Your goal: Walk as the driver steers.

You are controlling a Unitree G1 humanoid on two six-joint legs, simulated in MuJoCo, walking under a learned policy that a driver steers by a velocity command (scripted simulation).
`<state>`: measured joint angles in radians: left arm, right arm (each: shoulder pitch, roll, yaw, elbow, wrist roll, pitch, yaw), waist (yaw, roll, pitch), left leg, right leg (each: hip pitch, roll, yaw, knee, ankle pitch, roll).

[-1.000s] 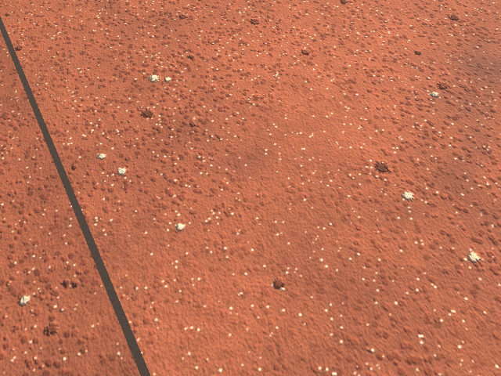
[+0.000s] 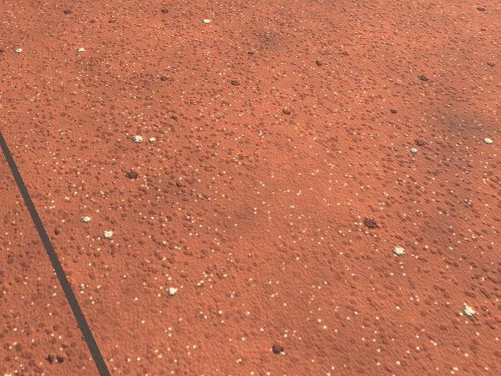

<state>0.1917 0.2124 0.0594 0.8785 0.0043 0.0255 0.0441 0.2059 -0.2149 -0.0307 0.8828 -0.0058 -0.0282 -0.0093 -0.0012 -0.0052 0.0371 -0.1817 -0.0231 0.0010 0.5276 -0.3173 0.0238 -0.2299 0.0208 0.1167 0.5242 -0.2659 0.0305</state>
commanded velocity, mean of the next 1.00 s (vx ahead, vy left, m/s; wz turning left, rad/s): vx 0.00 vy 0.00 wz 0.00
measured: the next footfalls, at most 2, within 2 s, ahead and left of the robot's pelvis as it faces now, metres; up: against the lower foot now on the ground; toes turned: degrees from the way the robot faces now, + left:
right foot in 1.66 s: +0.11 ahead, -0.14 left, +0.00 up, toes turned -2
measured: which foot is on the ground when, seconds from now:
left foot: down 0.00-1.00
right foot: down 0.00-1.00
